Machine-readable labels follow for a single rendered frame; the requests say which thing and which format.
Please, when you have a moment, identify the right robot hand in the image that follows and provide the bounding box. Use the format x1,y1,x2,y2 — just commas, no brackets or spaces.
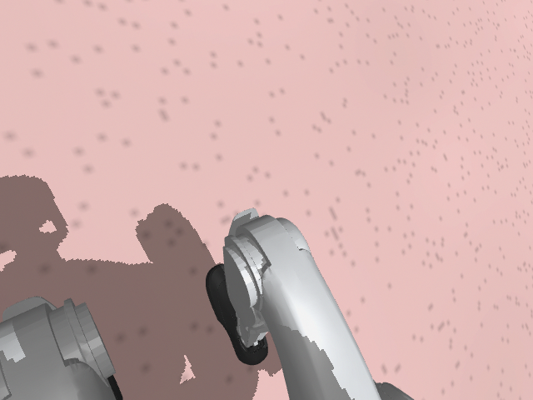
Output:
373,380,414,400

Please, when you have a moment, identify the right robot foot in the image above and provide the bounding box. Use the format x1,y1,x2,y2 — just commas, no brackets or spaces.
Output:
206,264,268,365

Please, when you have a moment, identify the left robot foot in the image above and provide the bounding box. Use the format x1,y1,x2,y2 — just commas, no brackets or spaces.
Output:
107,375,123,400

